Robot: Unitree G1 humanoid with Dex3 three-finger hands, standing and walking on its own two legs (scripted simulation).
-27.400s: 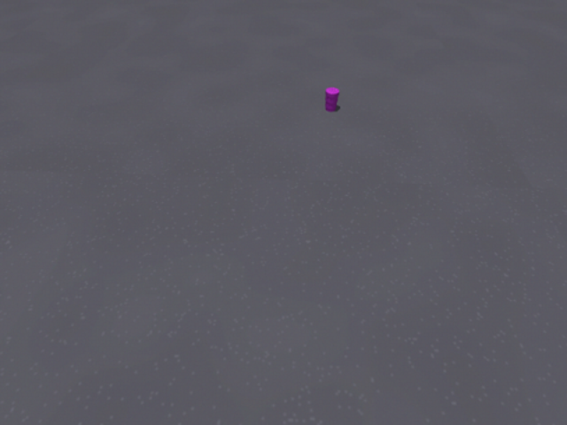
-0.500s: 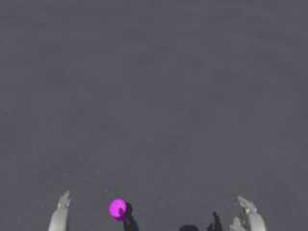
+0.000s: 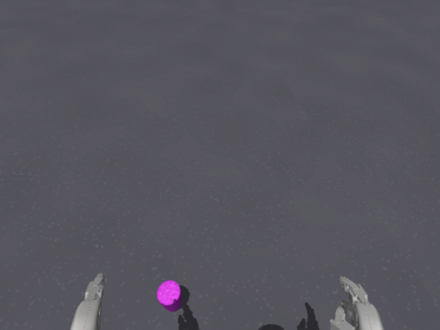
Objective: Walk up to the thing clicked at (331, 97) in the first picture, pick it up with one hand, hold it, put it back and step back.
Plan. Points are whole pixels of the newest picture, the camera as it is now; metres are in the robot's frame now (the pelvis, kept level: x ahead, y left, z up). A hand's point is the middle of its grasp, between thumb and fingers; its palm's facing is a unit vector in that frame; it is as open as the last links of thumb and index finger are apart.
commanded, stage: home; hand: left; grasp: from the side
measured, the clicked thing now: (171, 297) +0.38 +0.20 -0.65
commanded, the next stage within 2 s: stand in 1.18 s
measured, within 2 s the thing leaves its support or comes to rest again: neither
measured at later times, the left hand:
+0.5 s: hand out of the picture +0.16 +0.17 -0.05, palm faces +0.10 -0.95 -0.29, open 17.4 cm
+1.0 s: hand (126, 328) +0.17 +0.18 -0.05, palm faces +0.10 -0.95 -0.28, open 17.5 cm
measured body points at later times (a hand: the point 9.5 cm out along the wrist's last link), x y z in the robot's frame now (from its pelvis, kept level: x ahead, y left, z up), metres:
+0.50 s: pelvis -0.01 -0.01 +0.00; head +0.01 -0.01 +0.45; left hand +0.15 +0.22 -0.03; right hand +0.15 -0.25 -0.07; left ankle +0.02 +0.14 -0.69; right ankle +0.00 -0.13 -0.69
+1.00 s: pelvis +0.00 +0.00 +0.00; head +0.02 +0.00 +0.45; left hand +0.16 +0.23 -0.03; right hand +0.15 -0.25 -0.07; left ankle +0.02 +0.14 -0.69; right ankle +0.00 -0.13 -0.69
